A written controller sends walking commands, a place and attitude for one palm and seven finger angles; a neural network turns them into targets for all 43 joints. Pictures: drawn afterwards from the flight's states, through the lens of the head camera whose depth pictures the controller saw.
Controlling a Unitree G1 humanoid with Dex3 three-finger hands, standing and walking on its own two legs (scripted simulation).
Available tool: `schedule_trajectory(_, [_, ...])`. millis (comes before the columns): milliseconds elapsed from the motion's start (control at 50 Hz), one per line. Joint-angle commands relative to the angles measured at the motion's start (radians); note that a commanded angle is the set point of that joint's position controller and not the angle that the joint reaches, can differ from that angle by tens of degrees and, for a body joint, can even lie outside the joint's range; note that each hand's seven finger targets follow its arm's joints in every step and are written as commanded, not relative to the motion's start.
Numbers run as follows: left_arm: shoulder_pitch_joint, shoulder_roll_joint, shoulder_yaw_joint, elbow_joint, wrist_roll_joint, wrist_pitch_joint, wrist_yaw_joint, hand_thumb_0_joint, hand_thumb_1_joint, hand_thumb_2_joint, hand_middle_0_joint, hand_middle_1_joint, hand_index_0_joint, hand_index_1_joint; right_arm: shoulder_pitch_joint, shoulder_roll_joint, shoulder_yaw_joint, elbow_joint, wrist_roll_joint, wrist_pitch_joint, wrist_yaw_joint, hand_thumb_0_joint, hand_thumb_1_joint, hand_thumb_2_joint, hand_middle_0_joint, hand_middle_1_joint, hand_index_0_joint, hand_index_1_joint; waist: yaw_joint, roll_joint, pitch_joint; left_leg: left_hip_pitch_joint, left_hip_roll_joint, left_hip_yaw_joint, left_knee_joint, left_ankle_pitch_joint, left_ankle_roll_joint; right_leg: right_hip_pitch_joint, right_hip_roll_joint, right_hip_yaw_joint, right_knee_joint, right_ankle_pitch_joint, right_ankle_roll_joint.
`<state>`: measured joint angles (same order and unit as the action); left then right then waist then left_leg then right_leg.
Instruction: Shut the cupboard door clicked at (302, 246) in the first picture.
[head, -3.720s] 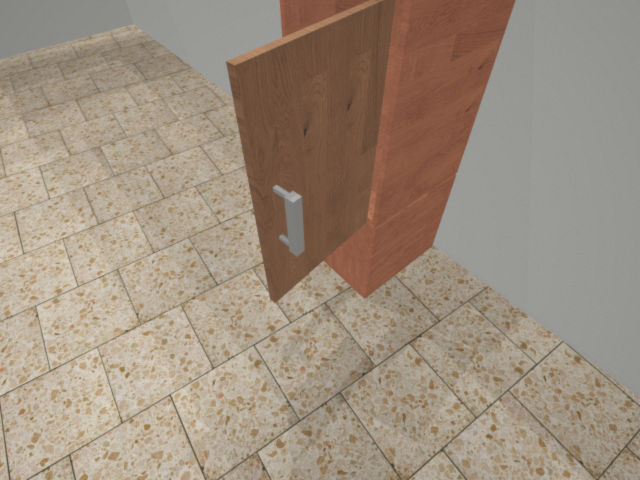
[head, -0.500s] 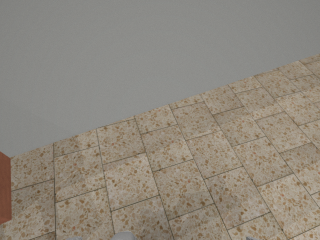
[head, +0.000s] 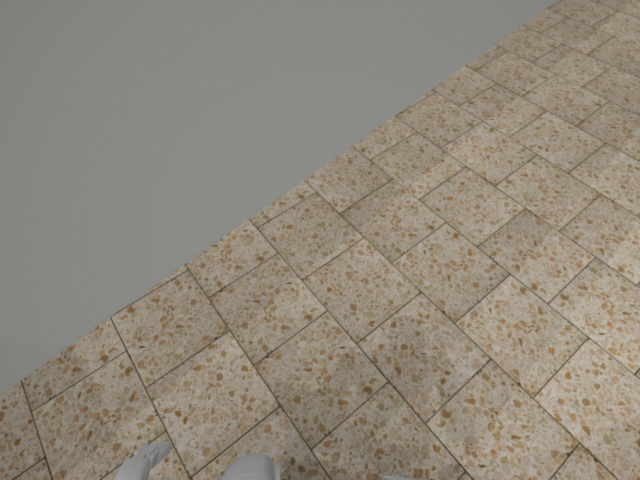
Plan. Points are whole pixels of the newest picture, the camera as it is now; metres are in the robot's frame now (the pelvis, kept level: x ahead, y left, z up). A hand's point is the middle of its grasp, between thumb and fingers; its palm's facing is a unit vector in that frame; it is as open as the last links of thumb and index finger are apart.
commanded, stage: walk around to get in front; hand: left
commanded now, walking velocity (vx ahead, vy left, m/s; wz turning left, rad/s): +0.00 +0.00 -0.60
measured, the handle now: out of the picture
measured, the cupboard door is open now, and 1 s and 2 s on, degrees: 98 98 98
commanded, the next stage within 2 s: walk to a spot facing it in 1.54 s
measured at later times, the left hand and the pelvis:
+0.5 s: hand (210, 440) +0.18 +0.18 -0.15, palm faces -0.28 -0.94 -0.19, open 7.4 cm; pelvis +0.04 +0.00 +0.02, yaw -19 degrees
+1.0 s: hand (289, 379) +0.28 +0.08 -0.18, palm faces -0.50 -0.85 -0.17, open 7.4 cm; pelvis +0.17 -0.09 +0.00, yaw -34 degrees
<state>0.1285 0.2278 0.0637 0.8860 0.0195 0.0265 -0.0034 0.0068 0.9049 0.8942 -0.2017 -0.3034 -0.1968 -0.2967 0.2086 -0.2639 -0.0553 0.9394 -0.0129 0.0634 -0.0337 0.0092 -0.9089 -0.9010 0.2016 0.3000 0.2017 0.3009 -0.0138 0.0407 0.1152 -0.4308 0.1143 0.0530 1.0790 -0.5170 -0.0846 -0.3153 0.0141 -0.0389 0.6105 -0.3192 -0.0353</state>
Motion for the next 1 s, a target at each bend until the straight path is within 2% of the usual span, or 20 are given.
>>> schedule_trajectory(0, [0.03,0.189,0.047,-0.06,0.004,-0.015,0.019,0.0,0.9,0.9,-0.2,-0.3,-0.2,-0.3,-0.007,-0.05,-0.015,-0.098,0.001,-0.029,0.006,0.0,-0.9,-0.9,0.2,0.3,0.2,0.3,0.016,-0.168,-0.179,-0.075,-0.023,-0.035,-0.028,0.083,-0.007,0.161,-0.241,0.276,-0.219,0.532,-0.159])
schedule_trajectory(120, [0.038,0.205,0.054,-0.056,0.007,-0.009,0.01,0.0,0.9,0.9,-0.2,-0.3,-0.2,-0.3,-0.023,-0.045,-0.014,-0.115,0.007,-0.043,0.004,0.0,-0.9,-0.9,0.2,0.3,0.2,0.3,0.024,-0.176,-0.163,0.017,-0.077,-0.025,-0.292,0.1,0.007,0.124,-0.214,0.369,-0.217,0.44,-0.162])
schedule_trajectory(180, [0.005,0.193,0.056,-0.057,-0.001,-0.004,0.009,0.0,0.9,0.9,-0.2,-0.3,-0.2,-0.3,0.065,-0.051,-0.014,-0.096,0.01,-0.058,-0.006,0.0,-0.9,-0.9,0.2,0.3,0.2,0.3,-0.022,-0.168,-0.198,0.177,-0.087,-0.025,-0.541,0.234,0.019,0.079,-0.177,0.375,-0.138,0.45,-0.106])
schedule_trajectory(200, [-0.005,0.164,0.05,-0.066,-0.008,0.0,0.007,0.0,0.9,0.9,-0.2,-0.3,-0.2,-0.3,0.106,-0.084,-0.016,-0.08,0.006,-0.068,-0.009,0.0,-0.9,-0.9,0.2,0.3,0.2,0.3,-0.039,-0.097,-0.212,0.31,-0.028,-0.07,-0.682,0.311,0.041,-0.02,-0.119,0.332,-0.073,0.353,-0.054])
schedule_trajectory(220, [0.039,0.099,0.038,-0.082,-0.017,0.006,-0.002,0.0,0.9,0.9,-0.2,-0.3,-0.2,-0.3,0.108,-0.179,-0.031,-0.089,-0.01,-0.078,-0.012,0.0,-0.9,-0.9,0.2,0.3,0.2,0.3,-0.026,0.179,-0.212,0.426,0.217,-0.332,-0.768,0.4,0.136,-0.214,0.03,0.204,0.095,0.018,0.015])
schedule_trajectory(240, [0.024,0.101,0.035,-0.103,-0.008,0.003,-0.011,0.0,0.9,0.9,-0.2,-0.3,-0.2,-0.3,0.133,-0.229,-0.038,-0.105,-0.016,-0.072,-0.015,0.0,-0.9,-0.9,0.2,0.3,0.2,0.3,-0.04,0.258,-0.188,0.364,0.404,-0.462,-0.81,0.51,0.253,-0.257,0.049,0.08,0.353,-0.32,0.051])
schedule_trajectory(300, [0.024,0.111,0.05,-0.067,0.008,0.008,-0.025,0.0,0.9,0.9,-0.2,-0.3,-0.2,-0.3,0.04,-0.144,-0.011,-0.125,-0.023,-0.081,-0.021,0.0,-0.9,-0.9,0.2,0.3,0.2,0.3,0.015,0.117,-0.128,0.285,0.28,-0.241,-0.752,0.714,0.23,-0.277,-0.021,0.1,0.622,-0.192,0.081])
schedule_trajectory(360, [0.028,0.066,0.036,-0.061,0.003,0.017,-0.04,0.0,0.9,0.9,-0.2,-0.3,-0.2,-0.3,0.055,-0.12,-0.009,-0.114,-0.02,-0.083,-0.017,0.0,-0.9,-0.9,0.2,0.3,0.2,0.3,0.01,0.138,-0.165,0.38,0.198,-0.041,-0.719,0.743,0.18,-0.26,-0.041,0.024,0.522,-0.11,0.096])
schedule_trajectory(500, [-0.117,0.045,0.02,-0.092,0.01,-0.004,-0.066,0.0,0.9,0.9,-0.2,-0.3,-0.2,-0.3,0.161,-0.157,-0.031,-0.052,-0.027,-0.084,0.007,0.0,-0.9,-0.9,0.2,0.3,0.2,0.3,-0.062,0.177,-0.1,0.333,0.247,0.02,-0.759,0.329,0.173,-0.138,-0.042,-0.089,0.12,-0.14,0.059])
schedule_trajectory(560, [0.04,0.08,0.032,-0.038,0.012,-0.017,-0.06,0.0,0.9,0.9,-0.2,-0.3,-0.2,-0.3,0.109,-0.162,-0.033,-0.058,-0.022,-0.082,0.018,0.0,-0.9,-0.9,0.2,0.3,0.2,0.3,0.031,0.094,-0.141,0.193,0.198,0.107,-0.563,0.214,0.11,0.162,0.003,-0.13,-0.124,-0.017,0.018])
schedule_trajectory(580, [0.184,0.161,0.055,0.008,0.015,-0.029,-0.049,0.0,0.9,0.9,-0.2,-0.3,-0.2,-0.3,0.078,-0.125,-0.024,-0.081,-0.007,-0.085,0.026,0.0,-0.9,-0.9,0.2,0.3,0.2,0.3,0.108,-0.097,-0.204,-0.026,0.125,0.194,-0.329,0.189,0.065,0.445,-0.115,0.038,-0.218,-0.109,-0.042])
schedule_trajectory(600, [0.329,0.294,0.085,0.05,0.008,-0.038,-0.03,0.0,0.9,0.9,-0.2,-0.3,-0.2,-0.3,-0.055,-0.049,0.0,-0.157,0.004,-0.087,0.036,0.0,-0.9,-0.9,0.2,0.3,0.2,0.3,0.198,-0.441,-0.189,-0.35,-0.027,0.195,-0.015,-0.192,0.014,0.575,-0.393,0.515,-0.339,-0.086,-0.175])
schedule_trajectory(620, [0.342,0.3,0.082,0.049,-0.009,-0.042,-0.011,0.0,0.9,0.9,-0.2,-0.3,-0.2,-0.3,-0.123,-0.103,-0.002,-0.189,-0.004,-0.085,0.03,0.0,-0.9,-0.9,0.2,0.3,0.2,0.3,0.193,-0.336,-0.149,-0.433,0.0,0.008,0.094,-0.134,0.019,0.503,-0.448,0.608,-0.377,-0.031,-0.24])
schedule_trajectory(660, [0.193,0.219,0.062,0.021,-0.003,-0.048,0.0,0.0,0.9,0.9,-0.2,-0.3,-0.2,-0.3,-0.118,-0.101,-0.017,-0.151,-0.008,-0.09,0.033,0.0,-0.9,-0.9,0.2,0.3,0.2,0.3,0.108,-0.239,-0.079,-0.377,0.051,-0.055,0.103,0.034,0.017,0.343,-0.367,0.479,-0.378,-0.103,-0.215])
schedule_trajectory(720, [0.1,0.168,0.043,-0.002,0.005,-0.068,-0.006,0.0,0.9,0.9,-0.2,-0.3,-0.2,-0.3,-0.037,-0.062,-0.017,-0.096,-0.015,-0.077,0.044,0.0,-0.9,-0.9,0.2,0.3,0.2,0.3,0.028,-0.201,-0.051,-0.184,0.027,-0.007,-0.056,0.167,-0.002,0.141,-0.259,0.273,-0.388,0.038,-0.165])
schedule_trajectory(840, [0.126,0.183,0.047,0.032,0.003,-0.081,-0.018,0.0,0.9,0.9,-0.2,-0.3,-0.2,-0.3,-0.068,-0.042,-0.015,-0.117,-0.01,-0.101,0.052,0.0,-0.9,-0.9,0.2,0.3,0.2,0.3,0.025,-0.16,-0.05,-0.078,-0.03,0.017,-0.335,0.26,0.005,0.146,-0.226,0.269,-0.368,0.069,-0.16])
schedule_trajectory(920, [0.074,0.17,0.05,0.036,-0.001,-0.075,-0.015,0.0,0.9,0.9,-0.2,-0.3,-0.2,-0.3,0.074,-0.073,-0.022,-0.074,-0.01,-0.128,0.037,0.0,-0.9,-0.9,0.2,0.3,0.2,0.3,-0.058,-0.091,-0.088,0.247,-0.069,0.043,-0.565,0.329,0.02,0.041,-0.173,0.232,-0.212,0.119,-0.11])
schedule_trajectory(940, [0.075,0.126,0.042,0.031,-0.005,-0.073,-0.019,0.0,0.9,0.9,-0.2,-0.3,-0.2,-0.3,0.212,-0.136,-0.035,-0.032,-0.018,-0.137,0.023,0.0,-0.9,-0.9,0.2,0.3,0.2,0.3,-0.112,0.032,-0.161,0.446,0.003,-0.051,-0.636,0.252,0.05,-0.046,-0.092,0.176,0.008,0.149,-0.069])
schedule_trajectory(960, [0.127,0.05,0.028,0.023,-0.013,-0.068,-0.027,0.0,0.9,0.9,-0.2,-0.3,-0.2,-0.3,0.354,-0.259,-0.064,-0.002,-0.038,-0.141,0.015,0.0,-0.9,-0.9,0.2,0.3,0.2,0.3,-0.147,0.341,-0.26,0.613,0.303,-0.431,-0.733,0.119,0.148,-0.247,0.05,0.017,0.373,-0.196,-0.007])
schedule_trajectory(980, [0.089,0.062,0.025,-0.012,-0.005,-0.074,-0.027,0.0,0.9,0.9,-0.2,-0.3,-0.2,-0.3,0.381,-0.247,-0.046,-0.004,-0.037,-0.129,0.009,0.0,-0.9,-0.9,0.2,0.3,0.2,0.3,-0.14,0.276,-0.25,0.549,0.412,-0.621,-0.853,-0.008,0.224,-0.331,0.041,0.084,0.584,-0.283,-0.013])
